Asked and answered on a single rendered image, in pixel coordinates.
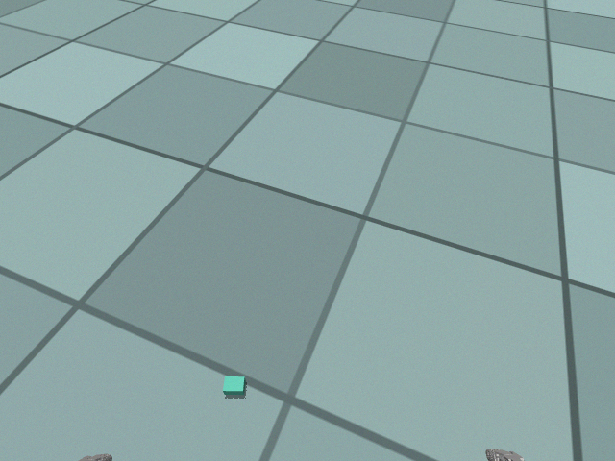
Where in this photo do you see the small box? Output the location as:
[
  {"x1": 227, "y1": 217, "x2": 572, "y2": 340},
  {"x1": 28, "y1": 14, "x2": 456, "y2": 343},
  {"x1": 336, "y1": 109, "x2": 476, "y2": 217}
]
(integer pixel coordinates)
[{"x1": 223, "y1": 376, "x2": 246, "y2": 395}]

